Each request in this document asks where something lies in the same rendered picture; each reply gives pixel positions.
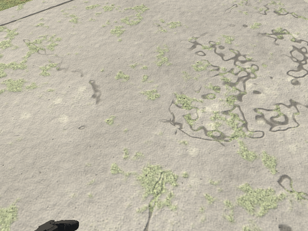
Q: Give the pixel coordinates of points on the robot left hand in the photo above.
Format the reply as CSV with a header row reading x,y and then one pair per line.
x,y
59,225

